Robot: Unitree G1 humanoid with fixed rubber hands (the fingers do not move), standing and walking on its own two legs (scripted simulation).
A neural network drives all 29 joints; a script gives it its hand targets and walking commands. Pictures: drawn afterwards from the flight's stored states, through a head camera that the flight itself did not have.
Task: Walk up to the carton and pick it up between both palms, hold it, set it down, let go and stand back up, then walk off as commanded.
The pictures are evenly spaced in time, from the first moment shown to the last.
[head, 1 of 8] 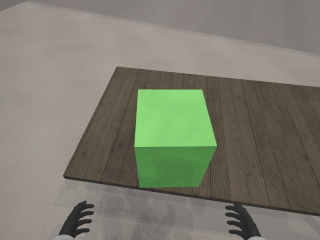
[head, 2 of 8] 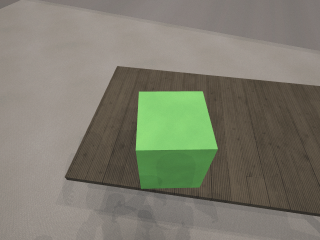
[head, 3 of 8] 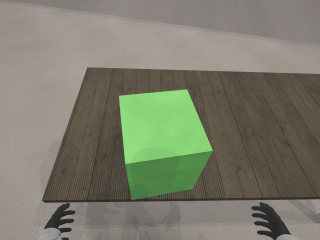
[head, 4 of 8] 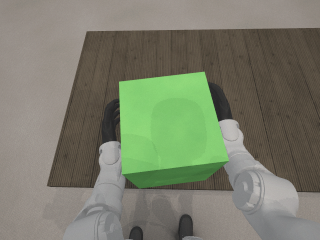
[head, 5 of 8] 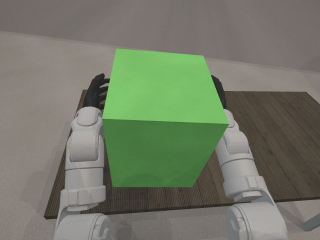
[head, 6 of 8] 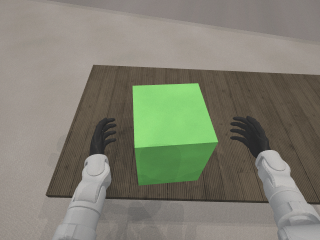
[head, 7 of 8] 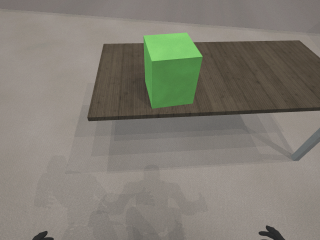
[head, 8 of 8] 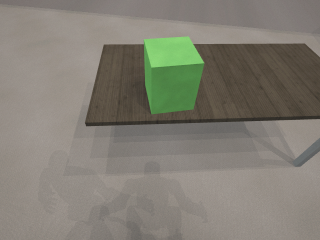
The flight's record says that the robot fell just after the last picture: no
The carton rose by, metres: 0.22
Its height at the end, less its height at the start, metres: +0.00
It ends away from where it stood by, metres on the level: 0.04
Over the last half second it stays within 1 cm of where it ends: yes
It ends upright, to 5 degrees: yes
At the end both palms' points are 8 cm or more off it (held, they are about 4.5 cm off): yes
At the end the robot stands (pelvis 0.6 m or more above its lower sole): yes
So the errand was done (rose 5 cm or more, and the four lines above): yes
